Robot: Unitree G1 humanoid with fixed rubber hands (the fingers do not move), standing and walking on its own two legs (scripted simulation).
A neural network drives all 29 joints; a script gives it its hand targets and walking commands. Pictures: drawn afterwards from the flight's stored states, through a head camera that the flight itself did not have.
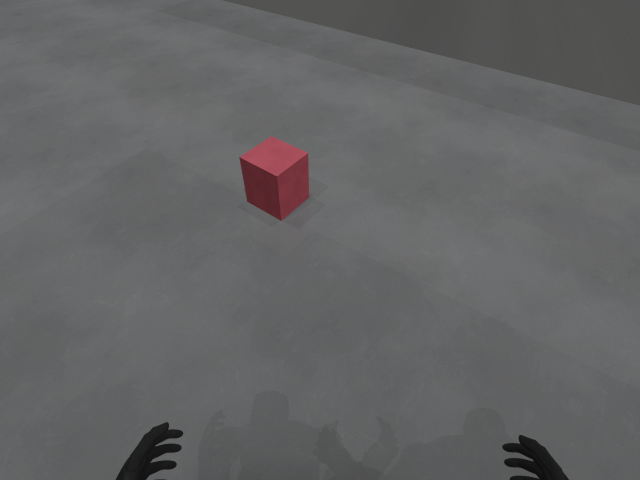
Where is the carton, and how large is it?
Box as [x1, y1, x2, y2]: [239, 136, 308, 220]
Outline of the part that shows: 271,136 239,157 247,201 281,220 308,197 307,153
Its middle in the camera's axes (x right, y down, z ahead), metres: -0.20 -0.27 +1.73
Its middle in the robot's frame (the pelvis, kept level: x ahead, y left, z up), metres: +1.43 +0.24 -0.63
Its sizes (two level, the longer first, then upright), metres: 0.210 0.200 0.250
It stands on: the floor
